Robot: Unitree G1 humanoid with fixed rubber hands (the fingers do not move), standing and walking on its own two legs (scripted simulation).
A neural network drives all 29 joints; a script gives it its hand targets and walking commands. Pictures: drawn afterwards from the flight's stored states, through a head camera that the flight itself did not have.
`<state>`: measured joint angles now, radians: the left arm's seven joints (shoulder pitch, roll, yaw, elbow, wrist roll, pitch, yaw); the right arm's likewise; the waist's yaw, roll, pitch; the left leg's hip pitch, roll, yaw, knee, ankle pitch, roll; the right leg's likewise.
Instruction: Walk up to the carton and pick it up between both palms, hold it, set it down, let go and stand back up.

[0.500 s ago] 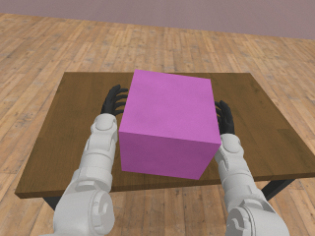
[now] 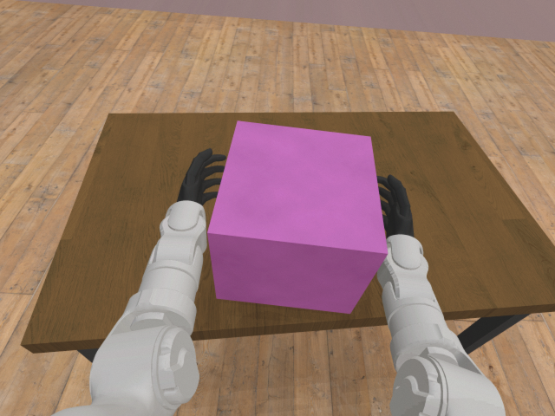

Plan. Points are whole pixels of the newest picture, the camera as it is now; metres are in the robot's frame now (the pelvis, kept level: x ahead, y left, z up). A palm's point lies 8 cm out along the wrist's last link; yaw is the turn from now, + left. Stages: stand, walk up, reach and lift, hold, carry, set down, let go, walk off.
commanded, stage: set down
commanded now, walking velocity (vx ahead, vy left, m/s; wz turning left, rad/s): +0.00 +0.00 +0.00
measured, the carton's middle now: (293, 217) +0.43 +0.01 +0.05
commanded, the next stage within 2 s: none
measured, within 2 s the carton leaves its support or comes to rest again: rests again in 0.92 s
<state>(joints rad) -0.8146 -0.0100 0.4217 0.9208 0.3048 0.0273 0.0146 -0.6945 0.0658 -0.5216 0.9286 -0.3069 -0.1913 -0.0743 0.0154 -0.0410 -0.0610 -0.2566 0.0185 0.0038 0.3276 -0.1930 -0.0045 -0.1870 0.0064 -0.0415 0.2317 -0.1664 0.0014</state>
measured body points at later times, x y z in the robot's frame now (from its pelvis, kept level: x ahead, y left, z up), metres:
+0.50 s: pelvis +0.00 +0.00 +0.00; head +0.07 +0.01 +0.44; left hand +0.44 +0.15 +0.05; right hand +0.42 -0.16 +0.04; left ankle -0.03 +0.11 -0.75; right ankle -0.04 -0.12 -0.75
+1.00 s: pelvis +0.00 +0.00 -0.01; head +0.11 +0.01 +0.43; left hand +0.46 +0.14 +0.02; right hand +0.43 -0.17 +0.01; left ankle -0.03 +0.11 -0.75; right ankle -0.04 -0.12 -0.75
